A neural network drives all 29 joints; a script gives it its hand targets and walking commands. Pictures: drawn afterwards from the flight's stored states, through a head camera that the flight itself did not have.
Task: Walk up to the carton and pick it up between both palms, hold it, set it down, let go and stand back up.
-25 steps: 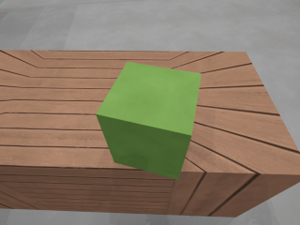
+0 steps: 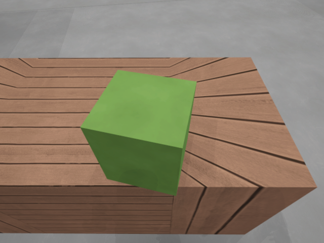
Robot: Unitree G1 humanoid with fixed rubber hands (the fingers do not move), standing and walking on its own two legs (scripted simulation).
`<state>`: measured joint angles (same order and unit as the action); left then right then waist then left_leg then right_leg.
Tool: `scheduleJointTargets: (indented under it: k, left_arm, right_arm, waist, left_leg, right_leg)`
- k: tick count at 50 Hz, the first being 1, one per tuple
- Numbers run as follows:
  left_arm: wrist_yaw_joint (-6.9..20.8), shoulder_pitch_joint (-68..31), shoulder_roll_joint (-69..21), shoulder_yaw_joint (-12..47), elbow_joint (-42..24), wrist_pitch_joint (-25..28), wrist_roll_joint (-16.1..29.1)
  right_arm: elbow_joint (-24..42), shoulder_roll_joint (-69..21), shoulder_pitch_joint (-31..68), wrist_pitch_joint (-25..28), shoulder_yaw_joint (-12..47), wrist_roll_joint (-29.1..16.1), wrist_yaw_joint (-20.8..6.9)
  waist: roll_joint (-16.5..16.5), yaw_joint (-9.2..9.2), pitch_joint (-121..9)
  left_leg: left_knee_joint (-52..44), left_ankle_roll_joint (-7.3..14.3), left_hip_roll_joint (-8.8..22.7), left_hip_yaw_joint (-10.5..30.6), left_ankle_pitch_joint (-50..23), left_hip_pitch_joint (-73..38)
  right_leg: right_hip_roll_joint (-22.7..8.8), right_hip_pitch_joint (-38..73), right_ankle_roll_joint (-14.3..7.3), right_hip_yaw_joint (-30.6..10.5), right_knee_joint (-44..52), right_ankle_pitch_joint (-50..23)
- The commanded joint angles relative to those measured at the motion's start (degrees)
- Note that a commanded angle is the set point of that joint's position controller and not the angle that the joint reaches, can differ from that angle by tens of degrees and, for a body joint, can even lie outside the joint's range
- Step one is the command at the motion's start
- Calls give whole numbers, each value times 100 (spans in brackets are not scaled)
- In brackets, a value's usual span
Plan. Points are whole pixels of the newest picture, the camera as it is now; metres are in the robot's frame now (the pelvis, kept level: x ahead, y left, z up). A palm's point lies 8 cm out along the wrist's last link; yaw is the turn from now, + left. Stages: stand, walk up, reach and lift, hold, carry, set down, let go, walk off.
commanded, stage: walk up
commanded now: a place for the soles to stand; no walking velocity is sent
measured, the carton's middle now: (147, 134) +0.39 +0.06 +0.03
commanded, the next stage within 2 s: reach and lift in 0.50 s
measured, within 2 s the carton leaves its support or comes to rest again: neither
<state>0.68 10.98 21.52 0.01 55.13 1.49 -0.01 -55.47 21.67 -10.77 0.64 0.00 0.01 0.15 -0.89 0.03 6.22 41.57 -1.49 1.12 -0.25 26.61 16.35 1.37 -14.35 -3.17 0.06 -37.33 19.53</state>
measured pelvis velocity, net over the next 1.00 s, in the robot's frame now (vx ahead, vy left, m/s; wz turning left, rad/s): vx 0.00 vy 0.01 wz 0.00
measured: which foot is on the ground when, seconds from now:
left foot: up 0.00-0.04, down 0.06-1.00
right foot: down 0.00-1.00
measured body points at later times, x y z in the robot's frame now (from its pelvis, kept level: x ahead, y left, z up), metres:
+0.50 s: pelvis +0.00 +0.01 +0.00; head +0.03 +0.01 +0.45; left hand +0.08 +0.31 -0.13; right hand +0.08 -0.30 -0.12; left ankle +0.02 +0.15 -0.73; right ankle +0.01 -0.08 -0.73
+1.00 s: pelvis +0.00 +0.01 -0.01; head +0.04 +0.02 +0.44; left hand +0.18 +0.27 -0.10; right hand +0.16 -0.28 -0.10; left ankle +0.02 +0.15 -0.73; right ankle +0.01 -0.08 -0.73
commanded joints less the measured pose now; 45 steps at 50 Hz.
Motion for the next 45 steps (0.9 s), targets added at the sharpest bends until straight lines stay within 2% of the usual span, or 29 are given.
scheduleJointTargets:
  k: [1,2,3,4,5,6,7,9,10,11,12,13,14,15,18,20,21,22,23,25,26,27,28,29,31,33,36,40,45]
  left_arm:
    - [-92,-375,1249,-372,-498,106,7]
    - [-80,-471,1086,-344,-529,96,28]
    - [-54,-448,992,-338,-579,82,40]
    - [-39,-396,951,-339,-532,47,58]
    - [-39,-271,952,-328,-485,21,61]
    - [-44,-64,990,-327,-396,21,9]
    - [-27,-18,1054,-336,-335,29,-7]
    - [-2,274,1026,-373,-215,93,-70]
    - [-16,311,1208,-425,-189,140,-122]
    - [-38,280,1365,-458,-209,199,-125]
    - [-39,83,1524,-446,-235,212,-89]
    - [-35,-136,1558,-448,-266,215,-87]
    - [-32,-268,1549,-432,-272,205,-97]
    - [-39,-379,1473,-400,-291,194,-88]
    - [-25,-403,1199,-341,-338,174,-43]
    - [-23,-211,1159,-338,-280,129,-27]
    - [-31,-230,1129,-303,-230,119,-27]
    - [-27,-250,1165,-311,-228,120,-55]
    - [-29,-229,1175,-320,-198,132,-52]
    - [-23,-319,1295,-337,-209,161,-78]
    - [-256,-2329,1340,-452,-2040,-976,-34]
    - [-380,-2532,1071,-327,-2275,-1649,21]
    - [-384,-2278,924,-385,-2437,-2025,-52]
    - [-339,-2121,966,-445,-2611,-2264,-205]
    - [-256,-2019,1030,-391,-2973,-2527,-166]
    - [-245,-1743,893,-390,-3272,-2658,-192]
    - [-125,-955,832,-726,-3279,-2628,-409]
    - [25,-527,775,-996,-3316,-2472,-516]
    - [52,-142,671,-1031,-3901,-2208,-344]
  right_arm:
    - [258,1067,-179,286,-401,40,100]
    - [228,1310,-222,304,-456,81,114]
    - [207,1540,-301,335,-495,96,128]
    - [241,1584,-205,355,-487,92,117]
    - [288,1630,17,365,-453,109,94]
    - [383,1663,310,360,-456,129,69]
    - [383,1583,419,329,-440,122,55]
    - [436,1459,629,258,-406,118,22]
    - [496,1274,656,244,-369,70,22]
    - [526,1115,679,220,-340,25,16]
    - [497,1028,565,194,-323,29,13]
    - [420,1051,390,189,-332,21,20]
    - [403,1080,297,213,-333,52,15]
    - [354,1058,274,245,-343,46,11]
    - [287,1349,117,348,-411,61,22]
    - [321,1430,279,324,-394,72,47]
    - [313,1406,393,305,-380,52,43]
    - [319,1334,451,289,-381,56,36]
    - [333,1290,517,270,-359,39,38]
    - [326,1230,429,251,-359,25,19]
    - [-199,205,2386,1071,-1019,818,-133]
    - [-58,549,1999,1153,-1098,812,-305]
    - [78,689,1867,1118,-1126,823,-388]
    - [245,787,1708,1076,-1119,747,-396]
    - [507,754,1433,1039,-1123,551,-347]
    - [664,751,1152,1022,-1180,510,-325]
    - [811,789,633,1091,-1000,281,-205]
    - [1044,566,206,1163,-752,-25,-26]
    - [1480,341,-67,1225,-640,-220,107]
  waist:
    - [-448,154,-785]
    - [-42,172,-974]
    - [429,160,-1043]
    - [475,88,-957]
    - [697,23,-900]
    - [892,-53,-908]
    - [933,-90,-639]
    - [794,-199,-573]
    - [350,-239,-677]
    - [-50,-182,-618]
    - [-200,-65,-502]
    - [-230,2,-530]
    - [-153,30,-479]
    - [-221,65,-446]
    - [173,100,-1027]
    - [262,-2,-1164]
    - [321,-30,-995]
    - [115,5,-902]
    - [196,-41,-770]
    - [95,51,-885]
    - [-195,198,-476]
    - [-117,363,-272]
    - [-326,386,-61]
    - [-625,329,-122]
    - [-770,274,-527]
    - [-355,172,-1055]
    - [-573,85,-1411]
    - [-759,47,-1497]
    - [-718,4,-1871]
  left_leg:
    - [-1519,421,188,71,-2184,-877]
    - [-1581,553,537,512,-2878,-1327]
    - [-1816,846,1068,1236,-2814,-1402]
    - [-2072,1186,1491,1726,-2385,-1140]
    - [-2064,1435,1785,1773,-2423,-988]
    - [-2046,1482,1825,1789,-1711,-746]
    - [-2104,1345,1625,1636,-1042,-450]
    - [-1684,945,1151,1011,-1045,-16]
    - [-1133,641,736,593,-1320,311]
    - [-461,402,262,164,-1219,444]
    - [-449,322,44,47,-514,492]
    - [-460,338,31,2,-72,247]
    - [-752,378,54,19,-226,137]
    - [-1063,384,116,71,-707,-178]
    - [-1519,597,635,589,-2401,-1106]
    - [-1453,749,881,732,-2183,-917]
    - [-1464,748,847,760,-1884,-678]
    - [-1417,721,747,641,-1535,-583]
    - [-1327,656,611,484,-1422,-478]
    - [-1203,531,421,270,-1401,-536]
    - [-593,-82,-63,-561,-44,117]
    - [-424,76,122,-359,177,269]
    - [-209,182,111,-306,272,168]
    - [103,157,21,-312,40,-288]
    - [105,98,2,-326,-514,-949]
    - [-273,117,120,-394,-794,-881]
    - [-405,105,-50,-438,-1787,-1086]
    - [-715,111,-212,-364,-2063,-763]
    - [-981,15,-230,-288,-2546,-790]
  right_leg:
    - [-969,232,-295,-1139,742,-3154]
    - [-716,-176,-111,-932,505,-2435]
    - [-329,-422,-3,-646,33,-1559]
    - [-119,-492,55,-487,-213,-199]
    - [-79,-473,94,-276,-364,1019]
    - [-191,-364,44,-242,-313,1195]
    - [-194,-301,5,-224,-52,1139]
    - [-258,378,-46,-371,999,83]
    - [-554,744,-198,-1015,1376,-557]
    - [-1111,673,-367,-1977,1772,-829]
    - [-1413,535,-581,-2311,1902,-776]
    - [-1548,338,-741,-2297,1885,-567]
    - [-1492,353,-753,-2124,1746,-780]
    - [-1306,106,-586,-1792,1602,-1146]
    - [-604,-74,-81,-932,987,-1665]
    - [-498,160,-35,-801,959,-1097]
    - [-466,157,-46,-807,1024,-915]
    - [-496,118,-126,-879,1119,-732]
    - [-606,114,-196,-1051,1260,-716]
    - [-792,159,-261,-1261,1425,-887]
    - [-188,-1610,155,416,389,819]
    - [-219,-1721,-32,415,191,1282]
    - [-302,-1971,-172,355,232,1592]
    - [-440,-2224,-256,237,373,1621]
    - [-517,-2258,-175,208,513,785]
    - [-333,-1406,85,406,309,-682]
    - [-222,-201,291,263,301,-2516]
    - [-291,761,534,-5,412,-3922]
    - [-291,1322,680,-68,537,-4750]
